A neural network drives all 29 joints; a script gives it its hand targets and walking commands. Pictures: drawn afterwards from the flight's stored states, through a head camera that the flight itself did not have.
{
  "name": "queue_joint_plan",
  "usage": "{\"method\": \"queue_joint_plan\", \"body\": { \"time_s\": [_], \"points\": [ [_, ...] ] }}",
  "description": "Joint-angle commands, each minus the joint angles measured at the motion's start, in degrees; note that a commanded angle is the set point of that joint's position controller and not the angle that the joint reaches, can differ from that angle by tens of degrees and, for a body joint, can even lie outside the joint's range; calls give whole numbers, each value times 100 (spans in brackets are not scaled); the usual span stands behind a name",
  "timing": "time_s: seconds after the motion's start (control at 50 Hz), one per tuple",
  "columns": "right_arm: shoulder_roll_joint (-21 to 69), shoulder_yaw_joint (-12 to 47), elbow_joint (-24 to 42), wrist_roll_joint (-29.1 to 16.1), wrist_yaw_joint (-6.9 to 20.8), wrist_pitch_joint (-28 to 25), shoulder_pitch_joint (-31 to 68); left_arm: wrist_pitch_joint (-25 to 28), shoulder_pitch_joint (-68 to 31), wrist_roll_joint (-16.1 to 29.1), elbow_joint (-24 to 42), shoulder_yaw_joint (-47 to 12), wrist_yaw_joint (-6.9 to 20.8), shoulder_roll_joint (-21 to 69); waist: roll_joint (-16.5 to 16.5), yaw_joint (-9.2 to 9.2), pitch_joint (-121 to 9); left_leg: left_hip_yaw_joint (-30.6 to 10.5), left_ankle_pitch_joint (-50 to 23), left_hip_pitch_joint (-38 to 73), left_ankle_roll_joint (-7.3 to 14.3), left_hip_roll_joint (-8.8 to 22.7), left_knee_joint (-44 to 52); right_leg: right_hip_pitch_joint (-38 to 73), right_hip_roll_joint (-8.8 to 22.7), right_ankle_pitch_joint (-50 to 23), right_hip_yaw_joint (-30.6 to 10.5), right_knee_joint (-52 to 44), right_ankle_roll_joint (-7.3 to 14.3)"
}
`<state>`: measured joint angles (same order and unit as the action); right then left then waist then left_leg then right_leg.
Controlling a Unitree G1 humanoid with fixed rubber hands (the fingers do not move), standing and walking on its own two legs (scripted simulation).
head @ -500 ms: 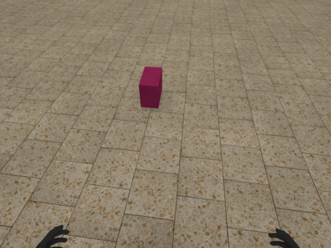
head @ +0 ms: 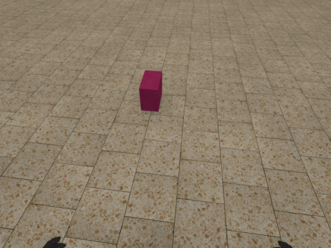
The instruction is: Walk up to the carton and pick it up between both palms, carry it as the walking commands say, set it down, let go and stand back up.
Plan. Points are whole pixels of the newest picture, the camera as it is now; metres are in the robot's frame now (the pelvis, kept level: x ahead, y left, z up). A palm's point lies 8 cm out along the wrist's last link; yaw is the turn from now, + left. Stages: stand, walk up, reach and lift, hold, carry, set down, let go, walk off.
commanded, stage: stand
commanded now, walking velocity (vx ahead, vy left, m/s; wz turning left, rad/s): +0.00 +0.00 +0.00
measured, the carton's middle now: (151, 90) +1.57 +0.15 -0.65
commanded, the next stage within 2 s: walk up in 0.90 s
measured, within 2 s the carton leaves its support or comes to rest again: neither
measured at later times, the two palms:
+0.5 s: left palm out of the picture +0.10 +0.31 -0.10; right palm out of the picture +0.10 -0.31 -0.10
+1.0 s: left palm out of the picture +0.11 +0.31 -0.09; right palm out of the picture +0.11 -0.31 -0.10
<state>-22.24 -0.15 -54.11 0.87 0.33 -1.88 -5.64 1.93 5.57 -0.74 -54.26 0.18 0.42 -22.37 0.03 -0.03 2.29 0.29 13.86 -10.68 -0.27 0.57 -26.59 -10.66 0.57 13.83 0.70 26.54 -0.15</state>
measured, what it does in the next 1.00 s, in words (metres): stands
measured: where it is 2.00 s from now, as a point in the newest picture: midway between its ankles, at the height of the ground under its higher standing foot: (158, 246)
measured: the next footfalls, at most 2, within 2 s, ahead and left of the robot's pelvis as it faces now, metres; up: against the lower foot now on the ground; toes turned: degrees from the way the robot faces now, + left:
left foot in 1.52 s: +0.23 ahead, +0.18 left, +0.00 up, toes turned +10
right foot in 1.98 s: +0.50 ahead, -0.09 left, +0.00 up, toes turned -7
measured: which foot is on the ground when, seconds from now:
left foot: down 0.00-1.00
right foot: down 0.00-1.00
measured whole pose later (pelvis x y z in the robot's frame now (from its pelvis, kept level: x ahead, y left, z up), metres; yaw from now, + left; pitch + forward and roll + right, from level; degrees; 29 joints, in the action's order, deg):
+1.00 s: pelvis +0.01 +0.00 +0.01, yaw +0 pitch -2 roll +0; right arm -22.6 -0.5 -60.9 0.8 0.0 -1.1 -4.7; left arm 1.2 4.8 -0.6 -60.4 0.2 0.0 -22.8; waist 0.0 0.0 2.4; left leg 0.2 10.6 -6.9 -0.6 0.7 -19.5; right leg -6.9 0.5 10.6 0.6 19.5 -0.3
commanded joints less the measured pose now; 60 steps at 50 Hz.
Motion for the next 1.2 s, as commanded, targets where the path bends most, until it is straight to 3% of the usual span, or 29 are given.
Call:
{"method": "queue_joint_plan", "body": {
  "time_s": [0.0, 0.38, 1.06, 1.08, 1.1, 1.12, 1.14, 1.16, 1.18],
  "points": [
    [-955, -194, 151, -7, -25, -55, 262, 57, -263, 7, 156, 189, -27, -966, 5, 1, -366, -541, -759, 119, 243, 574, 581, 123, 581, -739, -556, -588, 238],
    [-996, -188, -330, -12, -38, -11, 328, 16, -314, 7, -277, 157, -50, -1012, 6, 5, -302, -552, -701, 276, 193, 638, 924, 259, 639, -692, -568, -932, 191],
    [-1031, -205, -444, -13, -60, 32, 303, -30, -291, 14, -376, 178, -72, -1035, 4, 4, -337, -519, -1043, 434, 172, 678, 1007, 424, 679, -1019, -541, -1015, 166],
    [-983, -505, -791, 160, -370, 457, -1646, -533, -674, -147, 166, 548, 217, -603, -384, 431, -118, -2829, 1694, 861, 594, 1991, 1475, -1166, -56, 1919, 688, 1205, -21],
    [-1105, -434, -483, 57, -33, 416, -645, -408, -362, -87, 226, 303, 159, -112, 1792, 336, -233, -2206, 3359, 142, 872, 1663, 1839, -1263, 275, 1648, 202, 1693, 44],
    [-874, -356, -97, 79, 57, 416, 237, -380, -22, -110, 214, 323, 189, -107, 1622, -116, 76, -1753, 2970, -1034, 854, 1436, 1753, -576, 338, 1338, 220, 1607, 5],
    [-699, -329, 64, 110, 110, 422, 607, -316, 561, -54, 87, 354, 173, -95, 1257, -452, 62, -1109, 2754, -1834, 678, 1012, 1442, 464, 164, 1005, 588, 1020, -60],
    [-658, -302, 166, 124, 102, 370, 745, -192, 1351, -36, -17, 381, 93, -169, 638, -827, -46, -796, 2838, -2158, 600, 683, 918, 1334, -43, 611, 983, 227, -118],
    [-506, -272, 290, 163, 83, 297, 838, -105, 2057, -59, -259, 429, 46, -374, -225, -1090, 83, -410, 2471, -2790, 479, 449, -87, 2106, 292, 854, 563, -433, -52]
  ]
}}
